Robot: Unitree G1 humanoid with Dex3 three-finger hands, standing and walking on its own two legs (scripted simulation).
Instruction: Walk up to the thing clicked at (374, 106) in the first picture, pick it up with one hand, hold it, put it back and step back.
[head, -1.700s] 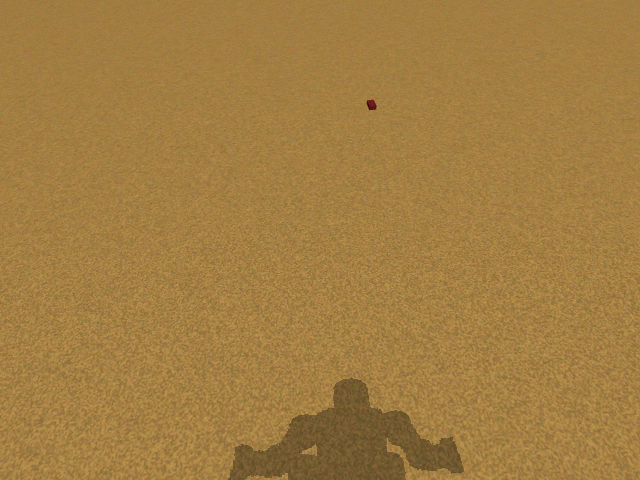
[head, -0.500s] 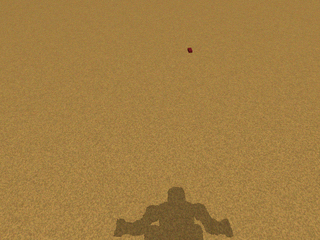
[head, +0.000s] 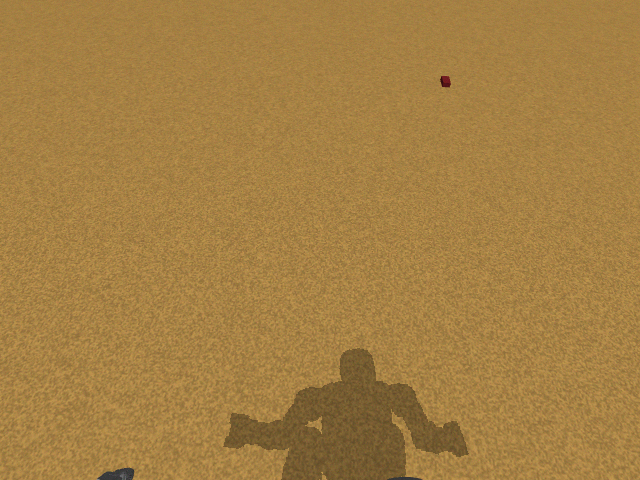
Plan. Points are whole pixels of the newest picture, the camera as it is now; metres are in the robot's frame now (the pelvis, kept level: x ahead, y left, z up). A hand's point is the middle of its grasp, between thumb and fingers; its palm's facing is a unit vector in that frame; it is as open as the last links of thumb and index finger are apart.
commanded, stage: walk up
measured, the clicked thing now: (445, 81) +2.11 -0.80 -0.76
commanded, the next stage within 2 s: stand in 0.64 s
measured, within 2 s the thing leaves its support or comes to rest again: neither
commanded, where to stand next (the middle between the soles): +0.04 -0.01 m, yaw +4 degrees
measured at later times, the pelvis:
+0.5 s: pelvis +0.01 -0.01 +0.01, yaw +5 degrees
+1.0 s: pelvis +0.00 -0.03 +0.01, yaw +3 degrees
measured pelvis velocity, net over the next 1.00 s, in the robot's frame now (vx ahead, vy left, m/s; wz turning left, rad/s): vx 0.00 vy -0.03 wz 0.06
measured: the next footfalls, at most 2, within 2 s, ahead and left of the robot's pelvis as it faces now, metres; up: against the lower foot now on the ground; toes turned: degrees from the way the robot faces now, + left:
right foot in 0.06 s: -0.02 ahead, -0.15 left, +0.00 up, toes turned -16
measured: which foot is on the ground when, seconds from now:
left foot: down 0.00-1.00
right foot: up 0.00-0.04, down 0.06-1.00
